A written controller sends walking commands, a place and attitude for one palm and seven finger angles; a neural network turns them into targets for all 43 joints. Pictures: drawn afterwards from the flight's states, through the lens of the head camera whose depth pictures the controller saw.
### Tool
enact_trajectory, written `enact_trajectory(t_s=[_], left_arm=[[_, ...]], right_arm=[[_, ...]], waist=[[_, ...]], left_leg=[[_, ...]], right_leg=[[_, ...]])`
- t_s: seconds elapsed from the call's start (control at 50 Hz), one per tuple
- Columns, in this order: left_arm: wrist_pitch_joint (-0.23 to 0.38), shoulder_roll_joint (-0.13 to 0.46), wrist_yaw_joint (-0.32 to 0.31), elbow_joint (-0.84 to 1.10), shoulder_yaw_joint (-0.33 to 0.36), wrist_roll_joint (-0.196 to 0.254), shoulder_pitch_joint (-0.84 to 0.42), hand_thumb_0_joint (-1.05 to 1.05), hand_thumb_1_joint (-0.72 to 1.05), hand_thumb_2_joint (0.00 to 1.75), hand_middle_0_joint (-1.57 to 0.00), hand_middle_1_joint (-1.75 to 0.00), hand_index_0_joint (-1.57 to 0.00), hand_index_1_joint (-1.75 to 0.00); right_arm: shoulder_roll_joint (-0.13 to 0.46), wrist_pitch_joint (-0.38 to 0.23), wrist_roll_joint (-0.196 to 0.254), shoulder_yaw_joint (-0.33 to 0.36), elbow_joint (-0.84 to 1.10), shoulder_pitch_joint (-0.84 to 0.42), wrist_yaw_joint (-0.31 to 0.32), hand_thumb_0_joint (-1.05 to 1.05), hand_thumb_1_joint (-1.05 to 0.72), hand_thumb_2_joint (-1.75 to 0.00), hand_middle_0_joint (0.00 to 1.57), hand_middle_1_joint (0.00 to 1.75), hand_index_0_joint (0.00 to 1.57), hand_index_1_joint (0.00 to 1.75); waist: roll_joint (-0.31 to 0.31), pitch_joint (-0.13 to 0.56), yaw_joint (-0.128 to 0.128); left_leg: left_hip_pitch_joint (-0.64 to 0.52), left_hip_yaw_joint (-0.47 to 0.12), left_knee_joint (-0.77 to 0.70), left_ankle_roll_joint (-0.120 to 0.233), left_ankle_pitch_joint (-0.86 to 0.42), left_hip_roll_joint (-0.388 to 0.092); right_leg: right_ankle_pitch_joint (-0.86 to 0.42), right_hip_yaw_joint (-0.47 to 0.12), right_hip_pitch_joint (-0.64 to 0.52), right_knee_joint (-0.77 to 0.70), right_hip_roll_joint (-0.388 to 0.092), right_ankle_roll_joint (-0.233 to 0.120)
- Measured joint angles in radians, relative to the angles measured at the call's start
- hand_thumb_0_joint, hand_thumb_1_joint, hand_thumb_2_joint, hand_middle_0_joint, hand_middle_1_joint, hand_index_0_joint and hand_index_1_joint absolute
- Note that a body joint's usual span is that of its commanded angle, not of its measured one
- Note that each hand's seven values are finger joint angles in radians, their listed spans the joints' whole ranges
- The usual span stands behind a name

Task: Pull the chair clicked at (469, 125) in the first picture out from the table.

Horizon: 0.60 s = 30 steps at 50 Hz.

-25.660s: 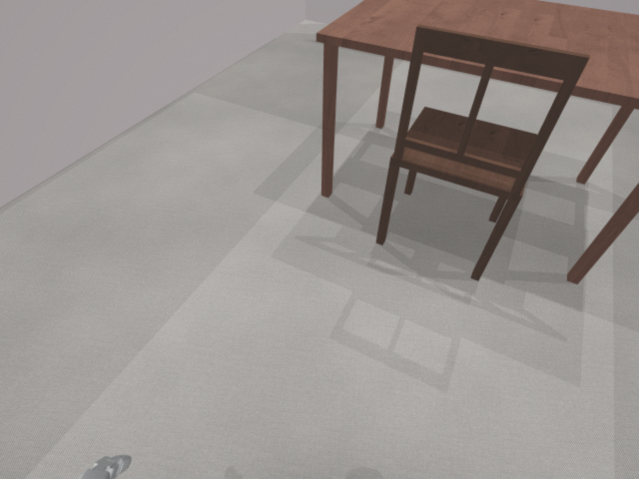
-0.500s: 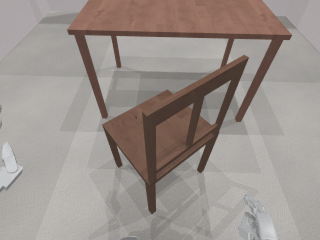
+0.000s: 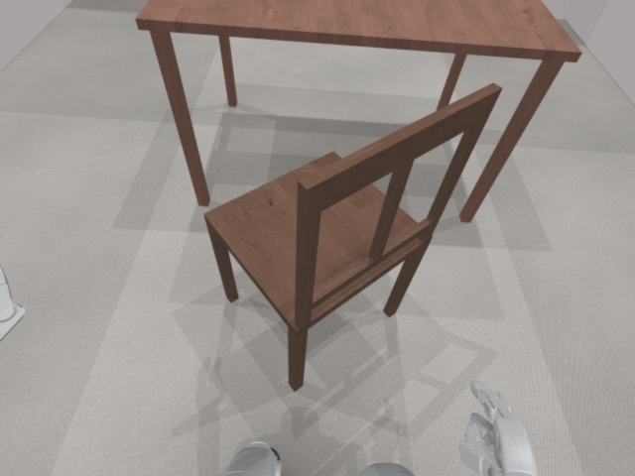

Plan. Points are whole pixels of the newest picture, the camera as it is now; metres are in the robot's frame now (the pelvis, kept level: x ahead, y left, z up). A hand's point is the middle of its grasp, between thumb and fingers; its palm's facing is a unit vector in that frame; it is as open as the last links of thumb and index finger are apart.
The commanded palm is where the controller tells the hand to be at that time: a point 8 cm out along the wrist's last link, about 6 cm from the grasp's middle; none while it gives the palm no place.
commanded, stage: step back with the hand held close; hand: left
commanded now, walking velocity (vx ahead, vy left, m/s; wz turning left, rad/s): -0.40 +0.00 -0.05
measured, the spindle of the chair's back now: (387, 214) +0.57 -0.11 -0.08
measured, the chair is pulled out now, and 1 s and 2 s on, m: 0.47 0.47 0.47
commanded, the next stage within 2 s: stop stepping back and stand still in 0.16 s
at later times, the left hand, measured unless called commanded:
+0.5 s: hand (80, 372) +0.18 +0.21 +0.16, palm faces +0.28 -0.82 -0.50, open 7.4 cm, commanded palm +0.11 +0.25 +0.19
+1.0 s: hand (51, 432) +0.14 +0.21 +0.16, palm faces +0.35 -0.86 -0.37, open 7.4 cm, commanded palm +0.07 +0.26 +0.19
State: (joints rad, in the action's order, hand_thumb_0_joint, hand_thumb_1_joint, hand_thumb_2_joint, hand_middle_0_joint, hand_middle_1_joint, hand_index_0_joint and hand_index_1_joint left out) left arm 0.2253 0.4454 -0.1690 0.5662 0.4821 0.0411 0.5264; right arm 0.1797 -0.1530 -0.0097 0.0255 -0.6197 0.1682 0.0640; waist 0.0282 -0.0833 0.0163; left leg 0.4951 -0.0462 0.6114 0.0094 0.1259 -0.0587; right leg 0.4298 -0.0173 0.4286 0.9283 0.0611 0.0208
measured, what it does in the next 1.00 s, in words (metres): steps on the spot: right foot, then left foot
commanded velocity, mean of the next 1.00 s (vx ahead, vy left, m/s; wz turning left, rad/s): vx -0.08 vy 0.01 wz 0.00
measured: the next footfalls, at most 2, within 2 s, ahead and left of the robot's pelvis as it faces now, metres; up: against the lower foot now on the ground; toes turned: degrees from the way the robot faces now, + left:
right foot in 0.16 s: -0.05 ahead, -0.14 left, +0.00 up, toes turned -6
left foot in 0.40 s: +0.00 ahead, +0.07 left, +0.00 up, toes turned -5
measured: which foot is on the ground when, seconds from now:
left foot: down 0.00-0.18, up 0.20-0.38, down 0.40-1.00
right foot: up 0.00-0.14, down 0.16-1.00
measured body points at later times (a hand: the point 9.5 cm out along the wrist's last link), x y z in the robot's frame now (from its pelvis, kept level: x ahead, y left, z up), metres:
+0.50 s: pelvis -0.06 -0.03 +0.01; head -0.03 -0.03 +0.46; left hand +0.16 +0.25 +0.18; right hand +0.09 -0.30 -0.06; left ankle -0.03 +0.07 -0.72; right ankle -0.09 -0.13 -0.72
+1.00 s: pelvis -0.09 -0.03 +0.02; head -0.09 -0.01 +0.47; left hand +0.11 +0.25 +0.18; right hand +0.05 -0.28 -0.06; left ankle -0.04 +0.07 -0.72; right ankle -0.09 -0.13 -0.72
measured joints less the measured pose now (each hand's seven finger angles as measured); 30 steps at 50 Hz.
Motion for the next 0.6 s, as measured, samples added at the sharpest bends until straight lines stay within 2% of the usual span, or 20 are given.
enact_trajectory(t_s=[0.04, 0.08, 0.12, 0.16, 0.18, 0.2, 0.22, 0.28, 0.32, 0.36, 0.4, 0.42, 0.48, 0.54, 0.6], left_arm=[[0.004, -0.001, -0.001, 0.012, 0.010, 0.009, 0.001, 0.01, 0.89, 0.89, -0.21, -0.30, -0.21, -0.30], [0.014, -0.001, -0.002, 0.032, 0.020, 0.021, 0.024, 0.01, 0.89, 0.89, -0.21, -0.30, -0.21, -0.30], [0.020, 0.001, 0.002, 0.041, 0.020, 0.029, 0.040, 0.01, 0.89, 0.89, -0.21, -0.30, -0.21, -0.30], [0.030, 0.005, 0.012, 0.033, 0.015, 0.027, 0.033, 0.01, 0.89, 0.89, -0.20, -0.30, -0.21, -0.30], [0.036, -0.009, 0.022, 0.017, -0.005, 0.022, 0.015, 0.01, 0.89, 0.89, -0.20, -0.30, -0.21, -0.30], [0.041, -0.020, 0.033, 0.003, -0.026, 0.016, 0.002, 0.01, 0.89, 0.89, -0.20, -0.30, -0.21, -0.30], [0.045, -0.021, 0.044, -0.005, -0.043, 0.012, -0.001, 0.01, 0.89, 0.89, -0.21, -0.30, -0.21, -0.30], [0.069, -0.008, 0.059, -0.011, -0.050, 0.005, 0.043, 0.01, 0.89, 0.89, -0.21, -0.30, -0.21, -0.30], [0.068, -0.010, 0.051, -0.030, -0.030, -0.002, 0.087, 0.01, 0.89, 0.89, -0.21, -0.30, -0.21, -0.30], [0.052, -0.017, 0.041, -0.072, -0.023, 0.001, 0.102, 0.00, 0.88, 0.89, -0.21, -0.30, -0.22, -0.30], [0.027, -0.020, 0.032, -0.103, -0.030, 0.009, 0.090, 0.00, 0.89, 0.89, -0.21, -0.30, -0.21, -0.30], [0.011, -0.012, 0.028, -0.111, -0.033, 0.011, 0.073, 0.01, 0.89, 0.89, -0.21, -0.30, -0.21, -0.30], [-0.026, -0.005, 0.021, -0.104, -0.045, 0.012, 0.041, 0.01, 0.89, 0.89, -0.21, -0.30, -0.21, -0.30], [-0.056, -0.014, 0.026, -0.048, -0.071, 0.004, 0.060, 0.01, 0.89, 0.89, -0.21, -0.30, -0.21, -0.30], [-0.038, 0.005, 0.034, 0.023, -0.074, 0.002, 0.098, 0.01, 0.89, 0.89, -0.21, -0.30, -0.21, -0.30]], right_arm=[[-0.013, -0.018, -0.001, -0.006, 0.001, 0.002, -0.015, 0.02, -0.91, -0.90, 0.21, 0.30, 0.20, 0.30], [-0.023, -0.029, -0.003, -0.016, 0.001, 0.000, -0.027, 0.02, -0.90, -0.90, 0.21, 0.30, 0.20, 0.30], [-0.025, -0.036, -0.010, -0.025, 0.003, -0.004, -0.033, 0.02, -0.90, -0.90, 0.21, 0.30, 0.20, 0.30], [-0.020, -0.041, -0.017, -0.029, 0.004, -0.015, -0.037, 0.01, -0.90, -0.90, 0.21, 0.30, 0.20, 0.30], [-0.007, -0.038, -0.019, -0.025, -0.004, -0.026, -0.038, 0.01, -0.90, -0.90, 0.21, 0.30, 0.20, 0.30], [0.006, -0.031, -0.019, -0.021, -0.014, -0.030, -0.038, 0.01, -0.90, -0.90, 0.21, 0.30, 0.20, 0.30], [0.013, -0.022, -0.016, -0.018, -0.027, -0.025, -0.037, 0.01, -0.90, -0.90, 0.21, 0.30, 0.20, 0.30], [0.009, 0.013, 0.006, -0.014, -0.061, 0.009, -0.034, 0.02, -0.90, -0.90, 0.21, 0.30, 0.20, 0.30], [0.009, 0.046, 0.013, -0.019, -0.051, 0.022, -0.023, 0.02, -0.90, -0.90, 0.21, 0.30, 0.20, 0.30], [0.024, 0.062, 0.019, -0.025, -0.020, 0.030, -0.009, 0.02, -0.90, -0.90, 0.21, 0.30, 0.20, 0.30], [0.052, 0.056, 0.023, -0.018, 0.016, 0.033, -0.001, 0.02, -0.90, -0.90, 0.21, 0.30, 0.20, 0.30], [0.052, 0.051, 0.025, -0.007, 0.020, 0.029, 0.000, 0.02, -0.90, -0.90, 0.21, 0.30, 0.20, 0.30], [0.035, 0.041, 0.025, 0.002, 0.026, 0.017, -0.012, 0.02, -0.91, -0.90, 0.20, 0.30, 0.20, 0.30], [0.034, 0.018, 0.017, -0.006, 0.040, 0.030, -0.019, 0.02, -0.91, -0.90, 0.20, 0.30, 0.19, 0.29], [0.036, 0.009, 0.026, -0.013, 0.036, 0.052, -0.023, 0.02, -0.91, -0.90, 0.20, 0.30, 0.20, 0.29]], waist=[[-0.003, 0.014, -0.011], [-0.015, 0.031, -0.027], [-0.023, 0.045, -0.035], [-0.023, 0.043, -0.042], [0.016, 0.025, -0.038], [0.053, 0.010, -0.031], [0.068, 0.009, -0.027], [0.004, 0.058, -0.041], [-0.040, 0.088, -0.032], [-0.044, 0.098, -0.005], [-0.012, 0.087, 0.021], [-0.023, 0.078, 0.028], [-0.086, 0.043, 0.014], [-0.074, 0.025, 0.032], [-0.028, 0.021, 0.038]], left_leg=[[0.000, 0.003, -0.050, -0.005, -0.037, -0.012], [0.003, 0.022, -0.090, -0.014, -0.066, -0.022], [0.014, 0.038, -0.117, -0.026, -0.090, -0.026], [0.034, 0.048, -0.116, -0.038, -0.106, -0.028], [0.038, 0.030, -0.106, -0.042, -0.109, -0.046], [0.036, 0.007, -0.092, -0.039, -0.091, -0.060], [0.037, -0.004, -0.054, -0.040, -0.019, -0.058], [0.047, 0.012, 0.223, -0.040, 0.213, 0.033], [0.005, 0.056, 0.261, -0.036, 0.258, 0.068], [-0.086, 0.089, 0.114, -0.027, 0.193, 0.080], [-0.192, 0.102, -0.081, 0.000, 0.063, 0.067], [-0.206, 0.104, -0.108, 0.017, 0.103, 0.075], [-0.214, 0.136, -0.106, 0.033, 0.124, 0.098], [-0.213, 0.112, -0.103, 0.023, 0.104, 0.082], [-0.203, 0.066, -0.094, 0.007, 0.093, 0.046]], right_leg=[[0.036, 0.014, -0.034, 0.020, 0.005, -0.008], [0.062, 0.023, -0.091, -0.052, -0.006, -0.015], [0.063, 0.023, -0.165, -0.196, -0.016, -0.026], [-0.016, 0.025, -0.248, -0.387, -0.028, -0.036], [-0.047, 0.040, -0.271, -0.428, -0.006, -0.037], [-0.067, 0.056, -0.296, -0.458, 0.016, -0.038], [-0.078, 0.062, -0.312, -0.476, 0.023, -0.039], [-0.084, 0.021, -0.301, -0.483, -0.027, -0.039], [-0.098, -0.010, -0.285, -0.493, -0.055, -0.038], [-0.107, -0.005, -0.261, -0.465, -0.066, -0.035], [-0.094, 0.031, -0.227, -0.391, -0.053, -0.025], [-0.075, 0.034, -0.206, -0.347, -0.061, -0.020], [0.004, 0.008, -0.168, -0.304, -0.082, -0.015], [-0.097, 0.042, -0.191, -0.359, -0.070, -0.027], [-0.154, 0.088, -0.239, -0.455, -0.029, -0.054]])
